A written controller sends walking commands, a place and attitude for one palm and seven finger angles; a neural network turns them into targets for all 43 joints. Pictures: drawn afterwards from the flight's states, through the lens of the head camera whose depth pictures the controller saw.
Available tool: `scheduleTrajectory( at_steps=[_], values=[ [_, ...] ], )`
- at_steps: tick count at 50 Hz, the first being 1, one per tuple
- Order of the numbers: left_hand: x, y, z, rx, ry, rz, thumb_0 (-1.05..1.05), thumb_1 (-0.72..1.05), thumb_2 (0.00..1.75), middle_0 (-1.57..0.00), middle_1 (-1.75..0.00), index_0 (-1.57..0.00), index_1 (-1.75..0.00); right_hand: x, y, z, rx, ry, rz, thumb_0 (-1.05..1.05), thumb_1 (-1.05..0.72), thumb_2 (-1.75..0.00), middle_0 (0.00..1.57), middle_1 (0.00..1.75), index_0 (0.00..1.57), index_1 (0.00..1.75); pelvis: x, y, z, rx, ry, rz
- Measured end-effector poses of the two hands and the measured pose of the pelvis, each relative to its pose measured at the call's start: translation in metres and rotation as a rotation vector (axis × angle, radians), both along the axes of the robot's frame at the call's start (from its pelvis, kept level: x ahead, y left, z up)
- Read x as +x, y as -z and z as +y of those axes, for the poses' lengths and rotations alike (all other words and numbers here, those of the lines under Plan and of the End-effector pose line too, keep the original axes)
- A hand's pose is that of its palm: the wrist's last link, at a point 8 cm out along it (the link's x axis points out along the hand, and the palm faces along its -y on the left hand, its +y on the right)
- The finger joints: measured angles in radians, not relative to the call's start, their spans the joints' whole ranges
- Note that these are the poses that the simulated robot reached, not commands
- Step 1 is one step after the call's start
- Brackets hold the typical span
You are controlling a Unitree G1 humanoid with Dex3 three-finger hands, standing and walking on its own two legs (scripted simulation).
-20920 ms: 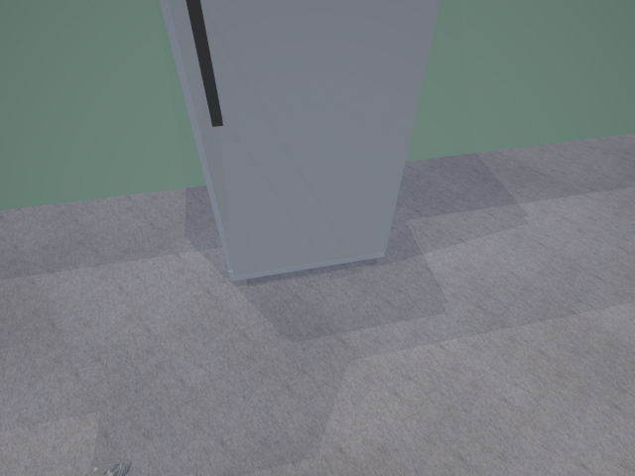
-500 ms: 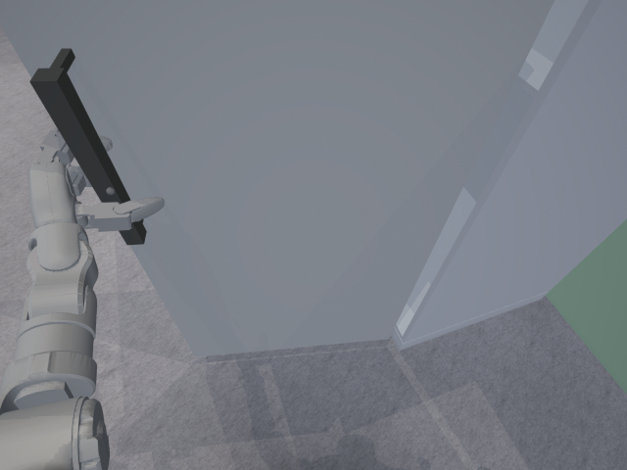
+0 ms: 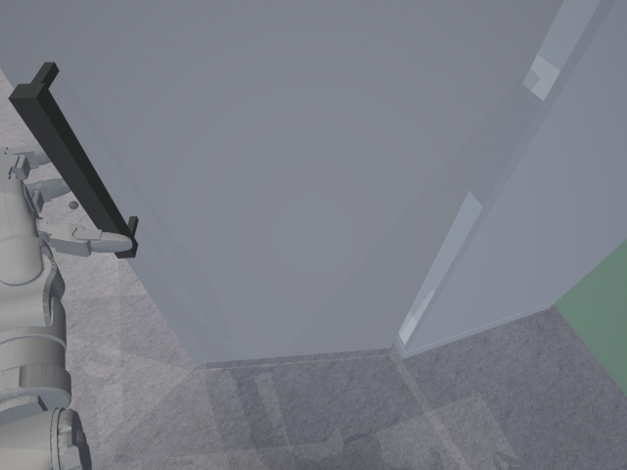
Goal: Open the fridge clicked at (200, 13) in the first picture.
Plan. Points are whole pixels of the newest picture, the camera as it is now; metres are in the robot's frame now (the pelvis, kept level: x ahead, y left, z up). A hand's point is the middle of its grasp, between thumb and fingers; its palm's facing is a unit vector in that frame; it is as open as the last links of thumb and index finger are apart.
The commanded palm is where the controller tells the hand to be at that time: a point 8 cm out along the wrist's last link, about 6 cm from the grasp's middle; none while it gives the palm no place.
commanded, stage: slip the hand off the handle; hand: left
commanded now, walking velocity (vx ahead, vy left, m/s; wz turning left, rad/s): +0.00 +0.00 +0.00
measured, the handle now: (94, 175) +0.44 +0.30 +0.13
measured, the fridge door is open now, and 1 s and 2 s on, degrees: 76 76 76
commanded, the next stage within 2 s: draw the hand back to the body in 1.14 s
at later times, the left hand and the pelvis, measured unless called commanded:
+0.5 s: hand (19, 211) +0.38 +0.37 +0.12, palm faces +0.49 -0.84 -0.24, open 14.7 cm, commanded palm +0.33 +0.40 +0.13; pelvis -0.01 -0.01 -0.01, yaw +0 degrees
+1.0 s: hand out of the picture +0.28 +0.37 +0.12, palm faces +0.50 -0.84 -0.22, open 14.7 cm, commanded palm +0.24 +0.39 +0.13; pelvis -0.01 +0.02 -0.01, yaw +1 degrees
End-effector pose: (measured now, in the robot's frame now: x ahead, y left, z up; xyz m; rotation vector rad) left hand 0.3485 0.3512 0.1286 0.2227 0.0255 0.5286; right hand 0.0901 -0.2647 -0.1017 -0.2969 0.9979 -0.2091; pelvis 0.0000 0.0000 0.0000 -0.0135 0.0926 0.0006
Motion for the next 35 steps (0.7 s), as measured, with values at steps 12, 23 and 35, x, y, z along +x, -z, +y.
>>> scheduleTrajectory(
  at_steps=[12, 23, 35],
  values=[
    [-0.014, -0.006, 0.022, 0.014, 0.032, -0.001, -0.02, -0.55, 0.2, -0.26, -1.15, -0.25, -1.15, 0.006, 0.005, -0.013, -0.006, -0.021, 0.011, 0.01, -0.9, -0.9, 0.21, 0.3, 0.2, 0.3, 0.001, 0.004, -0.011, 0.001, -0.017, 0.015],
    [-0.017, -0.005, 0.049, 0.03, 0.003, -0.01, -0.02, -0.55, 0.2, -0.26, -1.15, -0.25, -1.15, -0.031, 0.011, -0.018, -0.021, 0.018, 0.089, 0.01, -0.9, -0.9, 0.21, 0.3, 0.2, 0.3, -0.005, 0.009, -0.011, -0.002, -0.007, 0.039],
    [-0.033, 0.003, 0.054, 0.029, 0.083, -0.036, -0.02, -0.55, 0.2, -0.26, -1.15, -0.25, -1.15, -0.047, 0.011, -0.008, -0.022, 0.065, 0.104, 0.01, -0.9, -0.9, 0.21, 0.3, 0.2, 0.3, -0.004, 0.011, 0.005, -0.01, 0.013, 0.041]
  ],
)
